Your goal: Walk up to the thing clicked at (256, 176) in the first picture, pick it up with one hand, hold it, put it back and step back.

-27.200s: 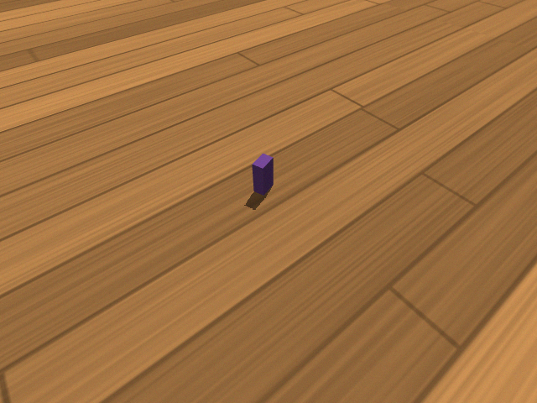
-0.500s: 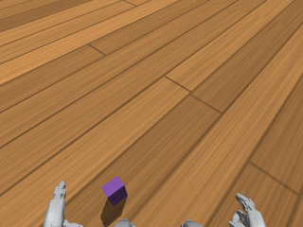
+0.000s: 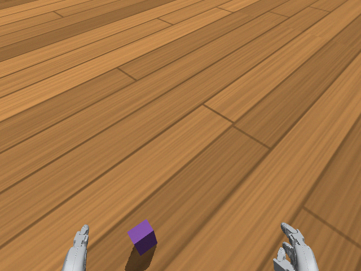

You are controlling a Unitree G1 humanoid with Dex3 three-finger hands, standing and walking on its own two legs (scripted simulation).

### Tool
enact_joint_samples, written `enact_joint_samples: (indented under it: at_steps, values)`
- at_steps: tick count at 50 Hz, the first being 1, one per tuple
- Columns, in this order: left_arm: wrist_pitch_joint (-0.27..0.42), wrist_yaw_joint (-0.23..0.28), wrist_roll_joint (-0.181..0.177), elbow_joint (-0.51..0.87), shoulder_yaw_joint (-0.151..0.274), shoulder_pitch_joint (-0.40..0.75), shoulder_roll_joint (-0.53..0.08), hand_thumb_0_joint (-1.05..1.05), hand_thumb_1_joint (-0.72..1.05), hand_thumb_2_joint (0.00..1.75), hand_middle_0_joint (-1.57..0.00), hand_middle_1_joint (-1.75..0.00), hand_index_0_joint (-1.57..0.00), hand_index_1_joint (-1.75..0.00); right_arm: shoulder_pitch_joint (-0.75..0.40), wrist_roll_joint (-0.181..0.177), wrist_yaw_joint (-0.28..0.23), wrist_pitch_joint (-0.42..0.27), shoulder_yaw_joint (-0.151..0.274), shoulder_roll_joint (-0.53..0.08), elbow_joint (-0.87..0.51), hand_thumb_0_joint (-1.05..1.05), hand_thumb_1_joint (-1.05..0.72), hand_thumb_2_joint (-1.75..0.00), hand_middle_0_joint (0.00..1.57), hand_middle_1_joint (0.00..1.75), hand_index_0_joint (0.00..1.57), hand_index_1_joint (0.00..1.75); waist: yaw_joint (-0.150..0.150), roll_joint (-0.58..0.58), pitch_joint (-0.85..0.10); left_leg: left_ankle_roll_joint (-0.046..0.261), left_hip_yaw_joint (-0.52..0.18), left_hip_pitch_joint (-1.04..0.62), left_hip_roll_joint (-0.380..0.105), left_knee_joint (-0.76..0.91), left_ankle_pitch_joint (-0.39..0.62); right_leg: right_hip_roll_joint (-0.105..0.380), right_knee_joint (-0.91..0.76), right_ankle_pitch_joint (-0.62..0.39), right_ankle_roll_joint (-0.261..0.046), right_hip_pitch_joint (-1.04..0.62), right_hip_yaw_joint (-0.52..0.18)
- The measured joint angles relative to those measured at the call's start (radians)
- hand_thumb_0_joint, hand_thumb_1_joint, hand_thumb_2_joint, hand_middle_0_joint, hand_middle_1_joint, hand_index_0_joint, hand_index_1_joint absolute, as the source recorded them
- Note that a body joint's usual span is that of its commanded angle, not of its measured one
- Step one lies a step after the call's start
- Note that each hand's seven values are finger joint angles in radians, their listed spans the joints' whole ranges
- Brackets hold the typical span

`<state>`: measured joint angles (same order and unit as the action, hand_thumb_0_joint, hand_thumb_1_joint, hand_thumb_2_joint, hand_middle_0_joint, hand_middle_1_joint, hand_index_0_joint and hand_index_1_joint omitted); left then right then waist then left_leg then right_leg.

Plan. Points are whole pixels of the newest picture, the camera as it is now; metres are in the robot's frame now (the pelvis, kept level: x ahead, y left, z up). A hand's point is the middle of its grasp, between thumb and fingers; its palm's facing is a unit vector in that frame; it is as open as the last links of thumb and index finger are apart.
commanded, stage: home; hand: left
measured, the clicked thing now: (143, 238) +0.40 +0.21 -0.62
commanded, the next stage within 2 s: stand in 1.36 s
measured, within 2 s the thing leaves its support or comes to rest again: neither
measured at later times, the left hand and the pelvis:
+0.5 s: hand (106, 267) +0.17 +0.18 -0.05, palm faces +0.10 -0.95 -0.29, open 17.3 cm; pelvis +0.00 +0.00 +0.00, yaw +0 degrees
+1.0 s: hand (104, 268) +0.17 +0.18 -0.05, palm faces +0.10 -0.95 -0.28, open 17.5 cm; pelvis +0.00 +0.00 +0.00, yaw +0 degrees
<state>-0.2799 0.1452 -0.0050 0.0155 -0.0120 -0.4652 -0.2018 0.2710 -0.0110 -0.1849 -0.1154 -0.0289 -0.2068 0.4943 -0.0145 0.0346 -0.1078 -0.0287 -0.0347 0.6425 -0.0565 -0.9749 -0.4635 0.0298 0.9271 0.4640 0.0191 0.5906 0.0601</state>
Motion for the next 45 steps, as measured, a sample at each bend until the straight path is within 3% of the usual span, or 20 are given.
enact_joint_samples:
  at_steps: [45]
  values:
    - [0.014, -0.014, 0.001, -0.035, 0.004, 0.014, 0.004, -0.01, -0.54, 0.06, -0.05, -0.06, -0.05, -0.06, 0.003, 0.002, 0.003, -0.019, -0.001, 0.007, 0.029, 0.01, -0.9, -0.9, 0.21, 0.3, 0.21, 0.3, -0.001, -0.003, 0.012, 0.004, 0.009, -0.032, 0.001, 0.03, 0.015, 0.0, -0.03, -0.018, 0.003, -0.028, -0.008]
